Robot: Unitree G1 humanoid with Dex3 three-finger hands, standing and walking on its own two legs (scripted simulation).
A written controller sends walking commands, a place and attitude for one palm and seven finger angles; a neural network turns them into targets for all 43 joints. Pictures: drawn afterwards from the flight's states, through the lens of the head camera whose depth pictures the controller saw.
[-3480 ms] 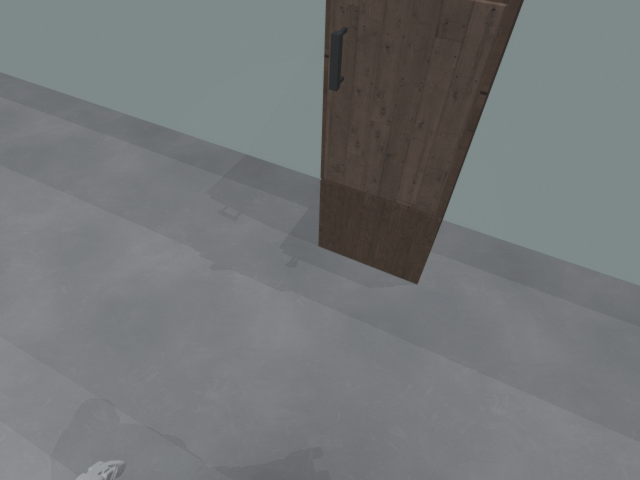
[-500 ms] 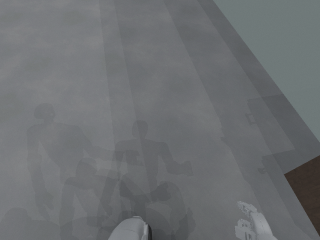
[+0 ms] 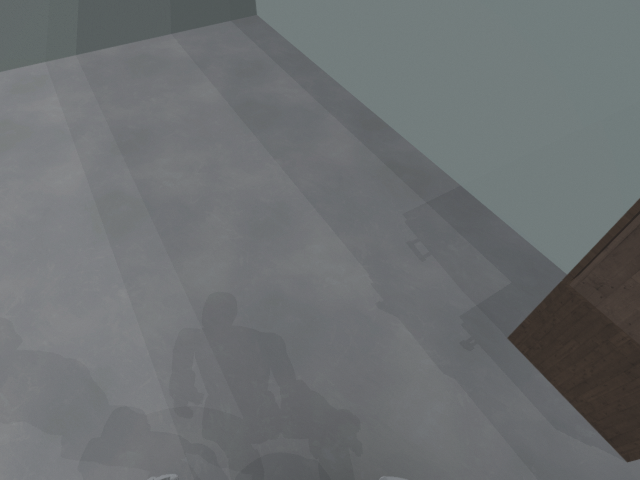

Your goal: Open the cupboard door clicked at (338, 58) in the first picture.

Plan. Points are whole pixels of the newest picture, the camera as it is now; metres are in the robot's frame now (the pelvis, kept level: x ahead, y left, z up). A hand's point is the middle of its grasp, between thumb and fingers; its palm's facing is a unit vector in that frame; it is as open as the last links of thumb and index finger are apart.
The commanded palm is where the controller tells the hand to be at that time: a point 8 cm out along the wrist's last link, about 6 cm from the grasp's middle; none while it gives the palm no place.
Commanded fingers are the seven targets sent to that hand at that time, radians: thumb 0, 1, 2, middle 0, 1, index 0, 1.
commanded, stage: turn to face it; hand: left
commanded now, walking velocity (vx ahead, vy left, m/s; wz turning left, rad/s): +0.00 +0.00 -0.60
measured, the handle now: out of the picture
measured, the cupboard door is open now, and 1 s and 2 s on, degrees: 0 0 0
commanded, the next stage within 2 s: take the last steps up to it in 1.48 s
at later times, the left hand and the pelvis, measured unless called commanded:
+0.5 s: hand (173, 439) +0.20 +0.23 -0.16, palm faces -0.24 -0.95 -0.21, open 7.4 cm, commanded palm none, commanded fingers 0.00 0.90 0.90 -0.20 -0.30 -0.20 -0.30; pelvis +0.05 +0.05 +0.01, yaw -18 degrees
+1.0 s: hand (245, 399) +0.25 +0.13 -0.14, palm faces -0.57 -0.78 -0.26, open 7.4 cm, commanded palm none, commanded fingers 0.00 0.90 0.90 -0.20 -0.30 -0.20 -0.30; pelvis +0.05 +0.02 +0.01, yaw -36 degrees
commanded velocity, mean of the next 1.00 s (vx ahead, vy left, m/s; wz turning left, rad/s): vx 0.00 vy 0.00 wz -0.60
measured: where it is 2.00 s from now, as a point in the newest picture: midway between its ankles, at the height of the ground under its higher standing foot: outside the picture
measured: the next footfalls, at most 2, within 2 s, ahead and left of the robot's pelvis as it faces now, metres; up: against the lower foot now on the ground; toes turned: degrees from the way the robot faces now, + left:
right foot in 0.02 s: +0.06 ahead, -0.11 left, +0.00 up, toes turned -7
left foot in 0.40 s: +0.13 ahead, +0.14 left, +0.00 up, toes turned -9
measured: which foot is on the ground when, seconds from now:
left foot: down 0.00-0.04, up 0.06-0.38, down 0.40-0.82, up 0.84-1.00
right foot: up 0.00-0.00, down 0.02-0.40, up 0.42-0.82, down 0.84-1.00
